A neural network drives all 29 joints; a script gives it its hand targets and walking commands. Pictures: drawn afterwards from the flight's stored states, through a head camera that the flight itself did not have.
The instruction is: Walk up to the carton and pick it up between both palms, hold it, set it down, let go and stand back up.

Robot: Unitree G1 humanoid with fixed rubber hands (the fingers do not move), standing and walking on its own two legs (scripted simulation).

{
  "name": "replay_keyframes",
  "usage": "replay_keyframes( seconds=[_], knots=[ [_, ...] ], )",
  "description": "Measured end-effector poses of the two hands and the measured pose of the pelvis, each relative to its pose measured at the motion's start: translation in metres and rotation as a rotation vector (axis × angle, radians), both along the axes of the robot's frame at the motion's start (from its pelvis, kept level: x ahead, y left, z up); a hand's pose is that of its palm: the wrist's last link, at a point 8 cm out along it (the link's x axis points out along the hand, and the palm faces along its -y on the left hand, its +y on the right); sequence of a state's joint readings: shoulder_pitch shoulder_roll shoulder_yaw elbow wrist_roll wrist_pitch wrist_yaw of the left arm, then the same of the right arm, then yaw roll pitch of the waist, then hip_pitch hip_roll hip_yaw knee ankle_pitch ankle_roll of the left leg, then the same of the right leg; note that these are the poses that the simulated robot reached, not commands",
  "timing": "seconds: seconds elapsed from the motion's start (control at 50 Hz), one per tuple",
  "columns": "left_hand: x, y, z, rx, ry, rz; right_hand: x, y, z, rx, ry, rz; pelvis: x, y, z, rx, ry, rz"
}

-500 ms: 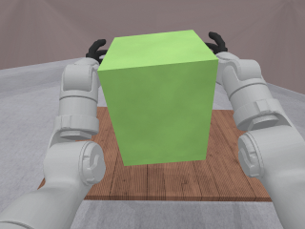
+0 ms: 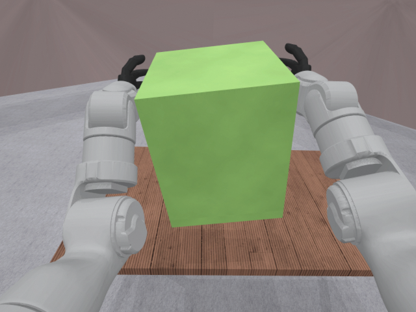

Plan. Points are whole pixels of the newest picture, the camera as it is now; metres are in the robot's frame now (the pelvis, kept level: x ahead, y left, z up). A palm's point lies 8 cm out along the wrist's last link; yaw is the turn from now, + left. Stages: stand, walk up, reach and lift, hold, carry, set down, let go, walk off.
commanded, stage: hold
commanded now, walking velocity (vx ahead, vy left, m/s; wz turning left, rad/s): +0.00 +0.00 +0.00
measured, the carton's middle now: (217, 133) +0.35 -0.01 +0.26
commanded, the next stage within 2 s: set down in 0.26 s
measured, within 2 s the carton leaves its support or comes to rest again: neither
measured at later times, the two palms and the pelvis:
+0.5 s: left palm (126, 80) +0.38 +0.15 +0.35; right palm (299, 73) +0.37 -0.14 +0.37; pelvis +0.00 +0.00 +0.00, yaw +1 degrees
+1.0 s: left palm (128, 114) +0.40 +0.16 +0.27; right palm (277, 118) +0.40 -0.13 +0.27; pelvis +0.01 +0.01 +0.00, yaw +2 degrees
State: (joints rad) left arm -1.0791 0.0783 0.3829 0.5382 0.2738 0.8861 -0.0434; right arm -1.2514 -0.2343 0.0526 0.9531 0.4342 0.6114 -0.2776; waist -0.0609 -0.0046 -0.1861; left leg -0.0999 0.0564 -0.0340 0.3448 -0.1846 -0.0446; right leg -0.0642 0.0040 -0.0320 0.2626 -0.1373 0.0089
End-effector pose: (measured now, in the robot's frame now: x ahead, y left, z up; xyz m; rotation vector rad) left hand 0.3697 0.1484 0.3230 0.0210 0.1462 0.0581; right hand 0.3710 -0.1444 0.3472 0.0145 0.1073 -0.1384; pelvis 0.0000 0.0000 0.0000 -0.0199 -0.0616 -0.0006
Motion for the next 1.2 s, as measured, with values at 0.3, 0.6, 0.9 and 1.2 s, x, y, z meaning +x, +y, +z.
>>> replay_keyframes(
  seconds=[0.3,0.6,0.9,1.2],
  knots=[
    [0.003,0.002,-0.005,0.001,0.002,0.0,0.003,0.002,-0.005,-0.009,0.006,0.004,0.0,-0.002,0.0,-0.001,0.0,0.01],
    [0.016,0.006,0.034,-0.016,-0.147,-0.034,0.006,0.004,0.022,0.037,-0.141,-0.023,0.003,0.001,0.001,0.01,-0.041,0.006],
    [0.034,0.018,-0.039,0.024,-0.124,-0.012,0.029,0.017,-0.06,-0.022,-0.122,-0.007,0.009,0.003,0.0,-0.003,-0.081,0.025],
    [0.03,0.005,-0.046,0.047,-0.111,0.005,0.024,0.005,-0.08,-0.002,-0.118,-0.014,0.002,0.011,0.0,0.004,-0.082,0.017]
  ],
)
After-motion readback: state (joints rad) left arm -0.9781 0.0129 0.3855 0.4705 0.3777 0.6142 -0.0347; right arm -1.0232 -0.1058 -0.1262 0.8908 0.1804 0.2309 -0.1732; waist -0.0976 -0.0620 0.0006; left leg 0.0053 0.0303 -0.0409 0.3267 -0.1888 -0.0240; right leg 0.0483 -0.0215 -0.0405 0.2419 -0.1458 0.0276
